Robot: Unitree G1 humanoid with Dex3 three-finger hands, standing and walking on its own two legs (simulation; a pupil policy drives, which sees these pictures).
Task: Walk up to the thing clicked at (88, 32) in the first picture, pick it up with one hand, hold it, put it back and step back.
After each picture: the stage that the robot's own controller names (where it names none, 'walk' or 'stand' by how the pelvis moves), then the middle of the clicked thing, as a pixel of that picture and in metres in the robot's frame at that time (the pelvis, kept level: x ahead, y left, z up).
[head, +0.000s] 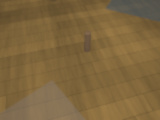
stand; (87, 42) +1.30 -0.10 -0.65
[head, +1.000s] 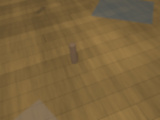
walk; (73, 53) +1.17 +0.14 -0.64
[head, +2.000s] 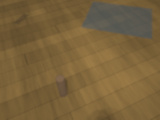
walk; (61, 86) +0.70 +0.21 -0.64
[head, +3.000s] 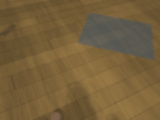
walk; out of the picture +0.41 +0.15 -0.63
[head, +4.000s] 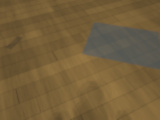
stand; out of the picture +0.33 +0.17 -0.65
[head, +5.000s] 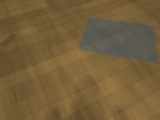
stand; out of the picture +0.33 +0.17 -0.66
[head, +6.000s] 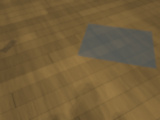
stand; out of the picture +0.33 +0.17 -0.66
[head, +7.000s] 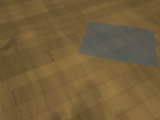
stand; out of the picture +0.33 +0.18 -0.66
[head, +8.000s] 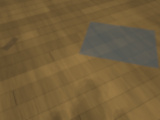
stand; out of the picture +0.32 +0.17 -0.66
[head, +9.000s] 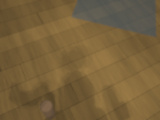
go down; (48, 110) +0.36 +0.16 -0.56
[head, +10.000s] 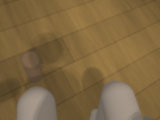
go down; (33, 69) +0.43 +0.18 -0.27
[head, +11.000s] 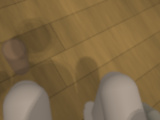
close in; (18, 60) +0.43 +0.19 -0.21
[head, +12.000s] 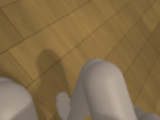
close; out of the picture +0.42 +0.22 -0.16
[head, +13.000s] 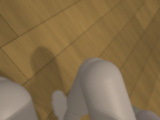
close; out of the picture +0.42 +0.23 -0.16
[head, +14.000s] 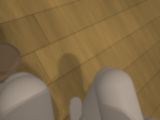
lift; out of the picture +0.34 +0.22 -0.12
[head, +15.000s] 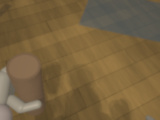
lift; (30, 90) +0.30 +0.16 +0.06
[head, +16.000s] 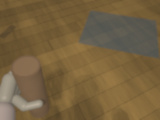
hold; (34, 91) +0.31 +0.15 +0.05
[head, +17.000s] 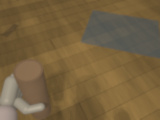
hold; (36, 94) +0.30 +0.15 +0.04
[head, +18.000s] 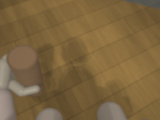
crouch; (30, 76) +0.36 +0.16 -0.03
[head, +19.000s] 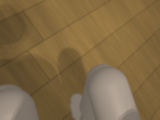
lower; out of the picture +0.44 +0.21 -0.13
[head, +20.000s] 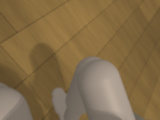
lower; out of the picture +0.43 +0.23 -0.16
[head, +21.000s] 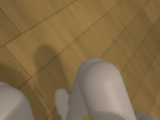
lower; out of the picture +0.42 +0.23 -0.16
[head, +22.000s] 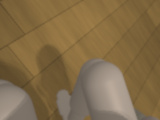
lower; out of the picture +0.42 +0.23 -0.16
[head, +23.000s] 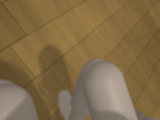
rest; out of the picture +0.41 +0.23 -0.16
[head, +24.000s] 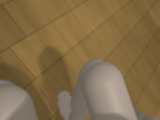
open; out of the picture +0.42 +0.22 -0.17
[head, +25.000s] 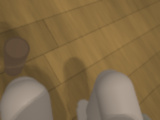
stand; (15, 60) +0.41 +0.19 -0.20
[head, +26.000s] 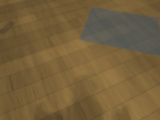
stand; out of the picture +0.34 +0.15 -0.57
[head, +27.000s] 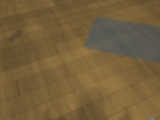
stand; out of the picture +0.36 +0.15 -0.60
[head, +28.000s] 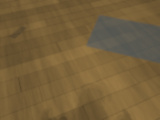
stand; out of the picture +0.36 +0.15 -0.60
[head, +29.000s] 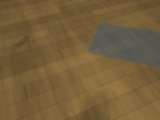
walk; out of the picture +0.37 +0.14 -0.65
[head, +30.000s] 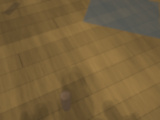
walk; (66, 101) +0.47 +0.09 -0.63
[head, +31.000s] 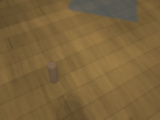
walk; (53, 73) +0.71 +0.19 -0.63
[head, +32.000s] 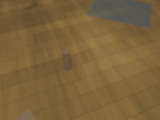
stand; (66, 60) +1.00 +0.15 -0.63
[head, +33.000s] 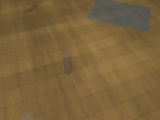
stand; (67, 64) +0.98 +0.13 -0.66
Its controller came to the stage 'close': yes
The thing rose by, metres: 0.69
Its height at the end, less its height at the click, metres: +0.00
